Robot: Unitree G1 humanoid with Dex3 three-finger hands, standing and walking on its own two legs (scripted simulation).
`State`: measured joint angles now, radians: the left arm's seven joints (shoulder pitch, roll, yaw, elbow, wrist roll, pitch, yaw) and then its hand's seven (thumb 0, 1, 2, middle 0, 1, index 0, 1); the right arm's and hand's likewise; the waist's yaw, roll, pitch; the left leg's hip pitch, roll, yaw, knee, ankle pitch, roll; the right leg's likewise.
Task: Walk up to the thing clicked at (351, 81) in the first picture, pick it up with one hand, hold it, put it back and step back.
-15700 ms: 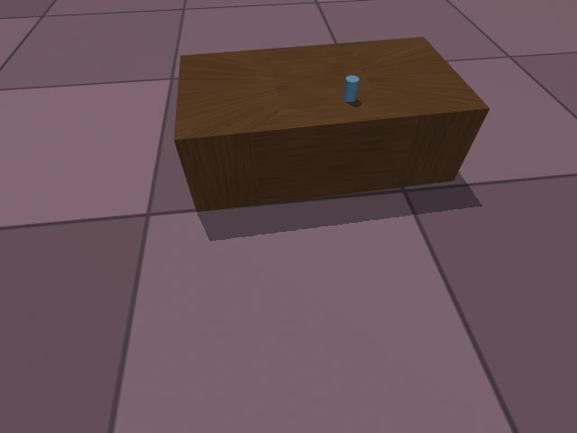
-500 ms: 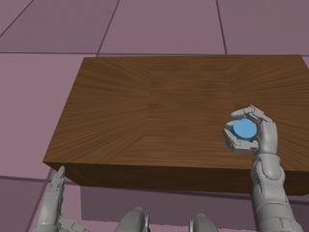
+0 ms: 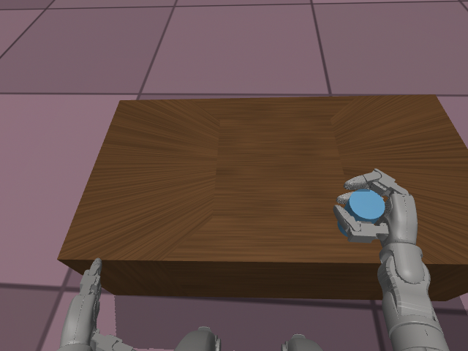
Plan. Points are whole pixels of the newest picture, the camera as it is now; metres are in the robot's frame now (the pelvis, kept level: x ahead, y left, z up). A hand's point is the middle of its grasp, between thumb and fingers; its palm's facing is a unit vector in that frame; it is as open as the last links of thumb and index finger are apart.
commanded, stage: hold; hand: right
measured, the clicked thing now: (359, 215) +0.35 -0.18 +0.01
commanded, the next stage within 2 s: none
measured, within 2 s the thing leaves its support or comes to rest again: neither
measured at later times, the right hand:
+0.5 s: hand (363, 207) +0.34 -0.17 +0.06, palm faces +0.10 +0.99 -0.02, open 7.2 cm
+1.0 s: hand (364, 205) +0.34 -0.17 +0.06, palm faces +0.11 +0.99 -0.01, open 7.2 cm
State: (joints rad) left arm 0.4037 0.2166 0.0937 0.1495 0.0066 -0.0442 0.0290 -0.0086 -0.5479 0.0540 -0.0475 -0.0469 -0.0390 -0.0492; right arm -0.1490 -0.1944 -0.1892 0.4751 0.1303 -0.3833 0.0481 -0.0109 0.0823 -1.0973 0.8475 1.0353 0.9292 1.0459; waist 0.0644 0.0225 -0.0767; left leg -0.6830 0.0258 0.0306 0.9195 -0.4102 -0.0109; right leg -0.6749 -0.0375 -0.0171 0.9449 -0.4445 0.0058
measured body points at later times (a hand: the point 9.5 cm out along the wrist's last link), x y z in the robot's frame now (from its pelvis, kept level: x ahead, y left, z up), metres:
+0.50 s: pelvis +0.00 +0.00 +0.01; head +0.04 -0.01 +0.46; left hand +0.16 +0.26 -0.02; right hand +0.33 -0.23 +0.06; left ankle +0.03 +0.13 -0.69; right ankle +0.01 -0.12 -0.69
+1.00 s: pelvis +0.00 +0.00 +0.02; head +0.04 -0.02 +0.46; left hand +0.16 +0.26 -0.02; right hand +0.33 -0.23 +0.06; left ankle +0.03 +0.13 -0.69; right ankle +0.01 -0.12 -0.69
